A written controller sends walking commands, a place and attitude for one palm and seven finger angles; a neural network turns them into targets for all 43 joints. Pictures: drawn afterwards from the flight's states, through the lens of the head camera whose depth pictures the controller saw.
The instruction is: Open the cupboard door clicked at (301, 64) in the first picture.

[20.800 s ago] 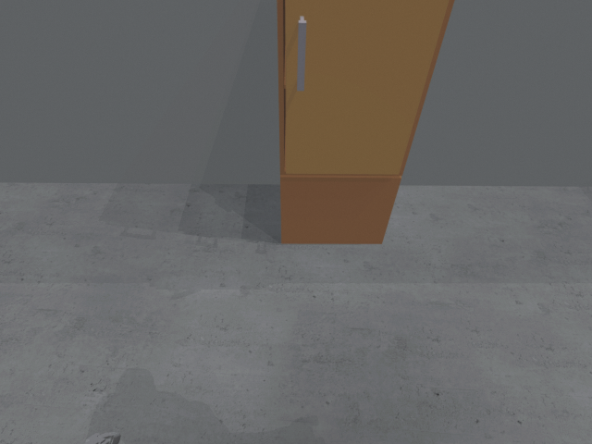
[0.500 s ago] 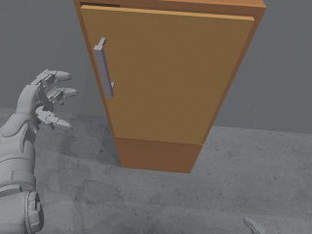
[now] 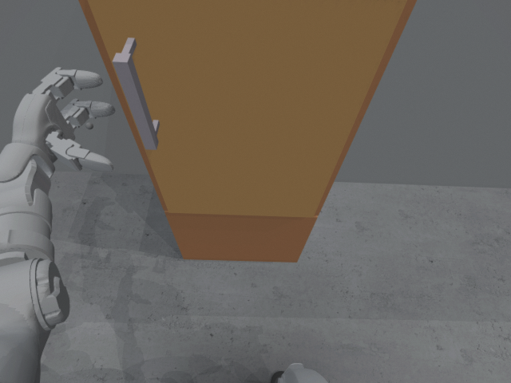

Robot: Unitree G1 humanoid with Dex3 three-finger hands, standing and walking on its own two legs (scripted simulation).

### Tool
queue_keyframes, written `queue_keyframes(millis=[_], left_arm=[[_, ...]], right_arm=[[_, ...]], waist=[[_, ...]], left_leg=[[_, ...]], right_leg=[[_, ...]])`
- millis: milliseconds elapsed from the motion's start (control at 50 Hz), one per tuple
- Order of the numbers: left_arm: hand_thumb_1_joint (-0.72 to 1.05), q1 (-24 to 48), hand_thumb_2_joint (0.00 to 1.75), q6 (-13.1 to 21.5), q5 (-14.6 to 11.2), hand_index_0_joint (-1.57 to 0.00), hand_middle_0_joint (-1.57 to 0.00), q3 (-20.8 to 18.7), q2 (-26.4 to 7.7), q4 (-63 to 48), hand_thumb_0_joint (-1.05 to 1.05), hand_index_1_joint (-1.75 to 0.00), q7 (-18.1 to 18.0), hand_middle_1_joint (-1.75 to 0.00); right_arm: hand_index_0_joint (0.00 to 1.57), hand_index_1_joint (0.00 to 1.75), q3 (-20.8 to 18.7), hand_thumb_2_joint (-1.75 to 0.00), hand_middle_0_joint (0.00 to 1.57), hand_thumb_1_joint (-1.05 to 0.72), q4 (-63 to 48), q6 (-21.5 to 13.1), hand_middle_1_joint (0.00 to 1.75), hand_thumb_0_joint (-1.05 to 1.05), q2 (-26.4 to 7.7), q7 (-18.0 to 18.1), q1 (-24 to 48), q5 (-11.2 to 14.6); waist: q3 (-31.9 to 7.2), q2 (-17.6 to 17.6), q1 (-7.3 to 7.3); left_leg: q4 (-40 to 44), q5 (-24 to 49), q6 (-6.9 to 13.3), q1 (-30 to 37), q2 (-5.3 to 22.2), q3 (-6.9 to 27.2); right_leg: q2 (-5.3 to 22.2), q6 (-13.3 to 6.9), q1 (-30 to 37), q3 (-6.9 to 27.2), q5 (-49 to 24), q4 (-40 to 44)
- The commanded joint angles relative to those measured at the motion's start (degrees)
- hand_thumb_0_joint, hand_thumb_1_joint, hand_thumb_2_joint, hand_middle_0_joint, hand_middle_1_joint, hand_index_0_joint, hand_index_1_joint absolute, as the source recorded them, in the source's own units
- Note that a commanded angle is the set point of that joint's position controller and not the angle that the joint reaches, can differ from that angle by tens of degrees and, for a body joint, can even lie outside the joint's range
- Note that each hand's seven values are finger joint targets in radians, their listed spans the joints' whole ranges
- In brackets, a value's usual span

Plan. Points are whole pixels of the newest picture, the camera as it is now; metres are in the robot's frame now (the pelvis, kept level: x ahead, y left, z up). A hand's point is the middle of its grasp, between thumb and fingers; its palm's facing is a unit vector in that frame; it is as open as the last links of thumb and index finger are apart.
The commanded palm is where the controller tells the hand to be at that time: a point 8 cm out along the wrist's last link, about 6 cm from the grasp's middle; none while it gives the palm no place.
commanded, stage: move the hooked fingers beside the handle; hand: left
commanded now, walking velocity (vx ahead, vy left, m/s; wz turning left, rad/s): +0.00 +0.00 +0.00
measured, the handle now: (142, 99) +0.54 +0.17 +0.12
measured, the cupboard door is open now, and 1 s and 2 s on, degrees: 0 0 0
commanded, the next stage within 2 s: slide the fingers in behind the handle in 1.20 s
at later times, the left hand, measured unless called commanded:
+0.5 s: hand (101, 110) +0.51 +0.23 +0.12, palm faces -0.08 -1.00 +0.01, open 13.9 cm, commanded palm +0.48 +0.28 +0.12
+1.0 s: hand (101, 121) +0.49 +0.22 +0.11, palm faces -0.07 -1.00 +0.00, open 14.0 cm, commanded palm +0.48 +0.28 +0.12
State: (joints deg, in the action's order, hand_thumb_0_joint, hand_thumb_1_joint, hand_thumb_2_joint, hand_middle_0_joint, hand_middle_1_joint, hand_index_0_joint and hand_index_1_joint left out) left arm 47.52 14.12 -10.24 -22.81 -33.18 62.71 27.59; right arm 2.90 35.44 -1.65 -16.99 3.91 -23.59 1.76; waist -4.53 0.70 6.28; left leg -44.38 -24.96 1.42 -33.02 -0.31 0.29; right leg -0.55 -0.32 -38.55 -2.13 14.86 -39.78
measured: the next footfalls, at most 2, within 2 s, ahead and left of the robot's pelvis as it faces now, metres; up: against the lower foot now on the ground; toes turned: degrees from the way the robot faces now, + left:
none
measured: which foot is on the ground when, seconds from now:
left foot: down 0.00-1.00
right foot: down 0.00-1.00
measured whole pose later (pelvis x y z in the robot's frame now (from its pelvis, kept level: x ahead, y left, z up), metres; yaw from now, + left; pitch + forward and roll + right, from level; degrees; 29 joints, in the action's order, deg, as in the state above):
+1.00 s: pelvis +0.00 +0.01 -0.01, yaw +0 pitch +16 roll -3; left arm 52.2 14.9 -7.7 -21.3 -32.2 66.1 23.8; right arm 3.1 33.3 2.0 -16.1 2.5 -21.5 0.8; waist -5.4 0.8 7.4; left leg -48.0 -26.8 1.9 -37.2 -0.3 1.1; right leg -0.5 0.3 -41.8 -2.9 16.0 -41.7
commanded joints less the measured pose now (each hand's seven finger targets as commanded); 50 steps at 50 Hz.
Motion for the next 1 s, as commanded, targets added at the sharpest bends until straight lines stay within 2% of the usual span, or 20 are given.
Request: queue_keyframes(millis=[0, 40, 200, 260, 320, 380, 420, 500, 560, 580, 620, 640, 660, 680, 700, 740, 760, 840, 900, 980], left_arm=[[-0.5, 25.9, 0.3, 3.3, -1.4, -0.3, -0.3, -3.3, -17.6, -8.5, 0.0, -1.2, -0.2, -1.2], [-0.5, 26.7, 0.3, 2.9, -0.6, -0.3, -0.3, -3.9, -19.0, -6.4, 0.0, -1.2, -0.7, -1.2], [-0.5, 37.0, 0.3, 5.3, 1.9, -0.3, -0.3, -4.0, -23.8, -5.3, 0.0, -1.2, -1.3, -1.2], [-0.5, 36.8, 0.3, 4.5, 2.2, -0.3, -0.3, -2.0, -21.4, -2.2, 0.0, -1.2, -0.8, -1.2], [-0.5, 34.9, 0.3, 3.5, 1.9, -0.3, -0.3, -1.9, -20.7, -0.8, 0.0, -1.2, 0.0, -1.2], [-0.5, 33.3, 0.3, 3.2, 1.3, -0.3, -0.3, -3.6, -22.0, -1.4, 0.0, -1.2, -0.1, -1.2], [-0.5, 32.2, 0.3, 3.5, 1.8, -0.3, -0.3, -6.3, -25.0, -3.4, 0.0, -1.2, -0.6, -1.2], [-0.5, 30.3, 0.3, 5.2, 1.6, -0.3, -0.3, -8.2, -26.8, -8.4, 0.0, -1.2, -1.2, -1.2], [-0.5, 27.8, 0.3, 5.2, 1.0, -0.3, -0.3, -6.2, -22.9, -10.0, 0.0, -1.2, -1.1, -1.2], [-0.5, 28.4, 0.3, 5.4, 0.5, -0.3, -0.3, -5.0, -21.2, -11.7, 0.0, -1.2, -0.9, -1.2], [-0.5, 28.1, 0.3, 4.5, 0.0, -0.3, -0.3, -3.8, -19.3, -10.1, 0.0, -1.2, -0.4, -1.2], [-0.5, 27.0, 0.3, 4.1, -0.2, -0.3, -0.3, -5.1, -20.1, -9.8, 0.0, -1.2, -0.4, -1.2], [-0.5, 27.0, 0.3, 3.8, -0.5, -0.3, -0.3, -3.2, -17.9, -10.3, 0.0, -1.2, 0.0, -1.2], [-0.5, 27.2, 0.3, 4.1, -1.0, -0.3, -0.3, -3.2, -17.4, -12.3, 0.0, -1.2, 0.0, -1.2], [-0.5, 26.1, 0.3, 3.8, -0.9, -0.3, -0.3, -3.4, -17.4, -11.7, 0.0, -1.2, 0.0, -1.2], [-0.5, 26.0, 0.3, 3.5, -0.8, -0.3, -0.3, -1.5, -15.0, -11.4, 0.0, -1.2, -0.3, -1.2], [-0.5, 26.2, 0.3, 3.0, -1.0, -0.3, -0.3, 0.9, -11.6, -9.5, 0.0, -1.2, -0.3, -1.2], [-0.5, 30.3, 0.3, 3.1, -0.2, -0.3, -0.3, 0.0, -13.5, -7.7, 0.0, -1.2, -2.1, -1.2], [-0.5, 34.2, 0.3, 4.9, 0.8, -0.3, -0.3, -0.7, -14.9, -10.4, 0.0, -1.2, -3.7, -1.2], [-0.5, 35.4, 0.3, 6.3, 0.9, -0.3, -0.3, -2.4, -17.2, -10.2, 0.0, -1.2, -4.7, -1.2]], right_arm=[[0.2, 0.3, -3.5, -0.9, 0.2, -0.9, -4.4, -0.5, 0.3, 0.0, -9.7, 0.4, -6.0, 0.2], [0.2, 0.3, -3.5, -0.9, 0.2, -0.9, -4.5, 0.0, 0.3, 0.0, -10.0, 0.4, -6.6, 0.2], [0.2, 0.3, -3.1, -0.9, 0.2, -0.9, -3.6, 0.7, 0.3, 0.0, -10.3, 0.8, -8.5, -0.1], [0.2, 0.3, -3.0, -0.9, 0.2, -0.9, -3.0, 0.8, 0.3, 0.0, -10.4, 0.8, -9.3, -0.2], [0.2, 0.3, -3.0, -0.9, 0.2, -0.9, -3.1, 1.1, 0.3, 0.0, -10.5, 0.6, -10.1, -0.4], [0.2, 0.3, -3.1, -0.9, 0.2, -0.9, -4.0, 1.5, 0.3, 0.0, -10.8, 0.4, -10.8, -0.6], [0.2, 0.3, -3.4, -0.9, 0.2, -0.9, -4.5, 2.1, 0.3, 0.0, -10.8, 0.0, -11.1, -0.8], [0.2, 0.3, -3.6, -0.9, 0.2, -0.9, -5.7, 3.2, 0.3, 0.0, -10.4, -0.7, -10.5, -0.8], [0.2, 0.3, -3.9, -0.9, 0.2, -0.9, -6.2, 3.6, 0.3, 0.0, -10.0, -1.1, -10.0, -0.6], [0.2, 0.3, -3.9, -0.9, 0.2, -0.9, -6.4, 3.7, 0.3, 0.0, -9.9, -1.0, -9.9, -0.6], [0.2, 0.3, -4.1, -0.9, 0.2, -0.9, -5.4, 3.8, 0.3, 0.0, -9.9, -1.1, -9.9, -0.5], [0.2, 0.3, -4.3, -0.9, 0.2, -0.9, -5.3, 4.0, 0.3, 0.0, -10.1, -1.0, -10.2, -0.6], [0.2, 0.3, -4.2, -0.9, 0.2, -0.9, -5.5, 4.0, 0.3, 0.0, -9.9, -1.0, -9.7, -0.5], [0.2, 0.3, -4.3, -0.9, 0.2, -0.9, -5.8, 3.8, 0.3, 0.0, -9.8, -1.0, -9.6, -0.4], [0.2, 0.3, -4.3, -0.9, 0.2, -0.9, -5.5, 3.9, 0.3, 0.0, -9.7, -1.1, -9.5, -0.5], [0.2, 0.3, -4.3, -0.9, 0.2, -0.9, -5.1, 3.9, 0.3, 0.0, -9.5, -1.1, -9.2, -0.6], [0.2, 0.3, -4.2, -0.9, 0.2, -0.9, -4.9, 3.8, 0.3, 0.0, -9.2, -1.2, -8.6, -0.5], [0.2, 0.3, -4.0, -0.9, 0.2, -0.9, -4.4, 3.6, 0.3, 0.0, -9.5, -0.7, -8.5, -0.6], [0.2, 0.3, -3.8, -0.9, 0.2, -0.9, -4.3, 3.0, 0.3, 0.0, -9.3, -0.7, -8.2, -0.9], [0.2, 0.3, -3.5, -0.9, 0.2, -0.9, -4.4, 2.7, 0.3, 0.0, -9.3, -0.6, -8.0, -0.8]], waist=[[-21.3, 3.5, 0.12], [-19.8, 1.9, 0.69], [-23.6, 6.9, 3.16], [-22.7, 7.6, 4.18], [-24.7, 8.4, 3.7], [-25.9, 5.3, 2.97], [-27.8, 6.0, 1.81], [-29.1, 8.7, 0.51], [-27.8, 8.6, 0.59], [-28.2, 11.0, 0.89], [-26.1, 9.8, 1.66], [-26.0, 7.4, 1.3], [-25.5, 7.7, 1.62], [-26.4, 10.0, 1.16], [-26.5, 9.7, 0.9], [-24.5, 8.4, 1.41], [-21.7, 8.0, 2.35], [-19.3, 5.5, 3.03], [-23.8, 8.9, 2.7], [-26.3, 6.9, 2.73]], left_leg=[[5.3, 24.6, -0.8, 3.1, 0.7, 1.4], [5.6, 21.2, -0.3, 0.7, 0.5, 1.3], [3.9, 19.0, -0.2, 0.5, 0.4, 1.6], [3.4, 18.4, -0.3, 1.2, 0.7, 2.0], [2.8, 21.3, -0.6, 2.4, 0.9, 2.1], [2.6, 23.2, -0.4, 1.2, 0.9, 2.1], [2.2, 25.6, -0.6, 1.5, 1.0, 1.9], [1.9, 29.9, -1.1, 3.0, 1.2, 1.4], [2.0, 31.3, -1.2, 5.3, 1.5, 1.6], [1.9, 34.8, -1.6, 7.7, 1.7, 1.9], [1.9, 33.9, -1.6, 8.1, 1.9, 1.9], [2.0, 33.9, -1.5, 7.6, 2.0, 2.2], [2.2, 33.9, -1.4, 7.6, 1.8, 2.0], [2.1, 36.7, -1.8, 9.4, 1.9, 2.3], [1.9, 37.4, -2.1, 10.2, 2.0, 2.5], [2.1, 37.6, -2.4, 10.4, 2.3, 3.0], [2.3, 34.8, -2.2, 9.5, 2.2, 2.6], [2.8, 28.2, -1.7, 6.1, 1.7, 3.0], [2.1, 30.1, -2.5, 8.8, 1.6, 3.6], [1.5, 30.0, -2.2, 7.3, 1.3, 3.5]], right_leg=[[-0.6, -1.2, 18.5, 1.5, -18.8, 0.6], [-0.5, -1.1, 18.3, 1.6, -17.2, 0.9], [-0.6, -1.0, 16.8, 2.5, -15.2, 0.4], [-0.8, -1.0, 13.1, 2.0, -13.2, 0.5], [-0.9, -1.1, 12.5, 1.5, -14.6, -0.2], [-1.2, -1.3, 14.6, 1.3, -16.9, -0.9], [-1.2, -1.2, 16.0, 1.5, -19.2, -1.3], [-1.5, -1.4, 17.3, 1.6, -22.4, -1.8], [-1.8, -1.2, 15.7, 1.1, -21.6, -1.4], [-1.8, -1.5, 14.5, 0.8, -21.8, -1.4], [-2.0, -1.1, 12.6, 0.6, -20.7, -0.9], [-1.9, -1.1, 13.4, 0.5, -20.9, -0.8], [-1.9, -1.1, 13.6, 0.5, -21.2, -0.6], [-1.9, -1.4, 13.2, 0.3, -21.5, -0.9], [-1.9, -1.3, 12.5, 0.3, -21.3, -0.9], [-1.9, -1.3, 10.8, -0.2, -20.1, -0.8], [-1.9, -1.1, 9.3, -0.3, -18.6, -0.2], [-1.5, -1.3, 9.1, -0.2, -15.7, -0.4], [-1.4, -1.4, 8.9, 0.1, -15.6, -1.3], [-1.4, -1.4, 12.4, 0.4, -17.8, -2.0]])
